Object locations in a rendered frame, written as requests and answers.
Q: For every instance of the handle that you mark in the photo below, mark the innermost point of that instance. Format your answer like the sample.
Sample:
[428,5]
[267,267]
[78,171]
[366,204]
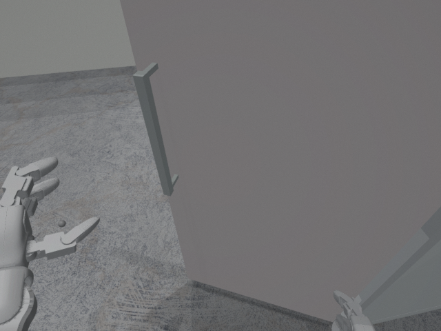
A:
[146,99]

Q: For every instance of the robot right hand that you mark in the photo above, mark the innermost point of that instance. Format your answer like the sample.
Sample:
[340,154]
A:
[353,311]

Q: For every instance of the robot left forearm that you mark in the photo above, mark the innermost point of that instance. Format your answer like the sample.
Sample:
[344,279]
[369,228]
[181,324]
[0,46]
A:
[18,304]

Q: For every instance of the fridge door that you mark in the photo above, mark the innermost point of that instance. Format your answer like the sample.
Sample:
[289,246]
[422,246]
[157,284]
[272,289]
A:
[306,135]

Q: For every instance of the robot left hand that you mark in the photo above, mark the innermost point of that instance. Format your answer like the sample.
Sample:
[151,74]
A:
[18,203]

